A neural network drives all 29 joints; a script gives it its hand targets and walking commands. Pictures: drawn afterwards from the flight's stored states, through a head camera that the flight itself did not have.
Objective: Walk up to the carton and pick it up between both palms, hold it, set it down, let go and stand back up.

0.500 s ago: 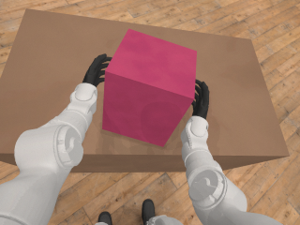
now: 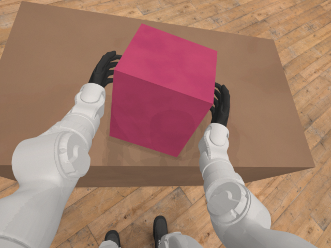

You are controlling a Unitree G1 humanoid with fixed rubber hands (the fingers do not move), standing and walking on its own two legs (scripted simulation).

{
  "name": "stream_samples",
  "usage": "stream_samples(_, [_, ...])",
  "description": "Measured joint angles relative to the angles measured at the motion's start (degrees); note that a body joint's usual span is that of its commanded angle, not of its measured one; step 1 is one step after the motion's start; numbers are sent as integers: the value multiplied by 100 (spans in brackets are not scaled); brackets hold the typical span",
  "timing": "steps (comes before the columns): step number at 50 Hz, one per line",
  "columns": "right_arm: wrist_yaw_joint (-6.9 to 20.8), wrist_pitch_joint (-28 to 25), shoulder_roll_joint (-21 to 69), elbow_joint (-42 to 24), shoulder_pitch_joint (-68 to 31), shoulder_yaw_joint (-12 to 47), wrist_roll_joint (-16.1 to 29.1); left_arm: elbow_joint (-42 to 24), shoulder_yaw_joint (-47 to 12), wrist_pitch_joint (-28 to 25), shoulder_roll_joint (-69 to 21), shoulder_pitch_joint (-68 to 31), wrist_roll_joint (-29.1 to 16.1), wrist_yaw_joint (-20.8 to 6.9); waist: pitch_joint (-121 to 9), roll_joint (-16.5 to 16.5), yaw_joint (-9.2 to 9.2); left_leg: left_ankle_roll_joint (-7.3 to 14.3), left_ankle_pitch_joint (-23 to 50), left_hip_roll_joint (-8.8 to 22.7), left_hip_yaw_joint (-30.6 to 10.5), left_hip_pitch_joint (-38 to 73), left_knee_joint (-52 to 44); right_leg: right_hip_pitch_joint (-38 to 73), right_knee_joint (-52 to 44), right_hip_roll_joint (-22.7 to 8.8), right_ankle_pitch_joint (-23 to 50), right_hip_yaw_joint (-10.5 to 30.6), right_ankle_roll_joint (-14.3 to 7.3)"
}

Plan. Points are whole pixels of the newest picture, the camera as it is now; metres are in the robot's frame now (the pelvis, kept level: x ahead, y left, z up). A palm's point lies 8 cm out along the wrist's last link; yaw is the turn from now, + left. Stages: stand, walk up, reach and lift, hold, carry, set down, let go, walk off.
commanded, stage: set down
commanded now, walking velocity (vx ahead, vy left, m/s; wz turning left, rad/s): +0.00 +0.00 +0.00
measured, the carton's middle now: (160, 95) +0.49 -0.07 -0.05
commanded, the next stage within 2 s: none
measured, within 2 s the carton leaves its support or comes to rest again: rests again in 1.64 s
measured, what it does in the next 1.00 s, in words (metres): stands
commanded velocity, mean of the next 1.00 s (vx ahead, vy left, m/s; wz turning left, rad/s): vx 0.00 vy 0.00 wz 0.00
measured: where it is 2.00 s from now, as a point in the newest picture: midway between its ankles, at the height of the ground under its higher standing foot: outside the picture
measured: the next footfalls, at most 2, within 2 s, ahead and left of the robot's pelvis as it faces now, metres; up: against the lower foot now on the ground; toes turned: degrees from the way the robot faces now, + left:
none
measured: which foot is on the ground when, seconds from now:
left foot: down 0.00-1.00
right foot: down 0.00-1.00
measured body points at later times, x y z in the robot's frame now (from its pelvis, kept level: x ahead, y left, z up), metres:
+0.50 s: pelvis -0.01 +0.00 -0.01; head +0.16 +0.04 +0.41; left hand +0.52 +0.08 +0.00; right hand +0.40 -0.20 +0.00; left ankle -0.01 +0.10 -0.72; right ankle +0.02 -0.14 -0.72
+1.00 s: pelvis +0.00 +0.00 -0.02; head +0.16 +0.04 +0.39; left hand +0.53 +0.08 +0.00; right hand +0.42 -0.20 +0.00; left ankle -0.01 +0.10 -0.72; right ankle +0.02 -0.14 -0.72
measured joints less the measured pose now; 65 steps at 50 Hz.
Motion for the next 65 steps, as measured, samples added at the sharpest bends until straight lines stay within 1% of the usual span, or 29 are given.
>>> stream_samples(11, [-10, 27, 51, 1, -98, -39, -70, -8, 54, 61, 102, -59, 23, -75, -54, 31, -45, -6, -47, 0, -34, -185, 173, -229, 267, -8, -98, -12, -25])
stream_samples(22, [-52, -30, 21, 99, -186, -38, -55, 116, 70, 67, 212, -177, 24, -172, -107, 75, -60, -6, -169, 10, -59, -386, 443, -453, 573, -8, -233, -11, -31])
stream_samples(42, [-72, -139, -132, 283, -422, -18, 50, 105, 240, 22, 250, -349, 60, -267, -110, 146, -31, 27, -438, 43, -67, -728, 958, -816, 1063, 18, -454, 34, -8])
stream_samples(55, [-70, -189, -214, 373, -505, 35, 82, 30, 442, 27, 254, -377, 172, -325, -132, 206, 11, 33, -631, 71, -63, -840, 1224, -966, 1349, 45, -632, 74, -2])
stream_samples(65, [-83, -274, -283, 490, -555, 123, 132, -43, 589, 38, 265, -376, 260, -375, -115, 218, 7, 29, -754, 82, -71, -895, 1401, -1053, 1555, 61, -755, 97, -6])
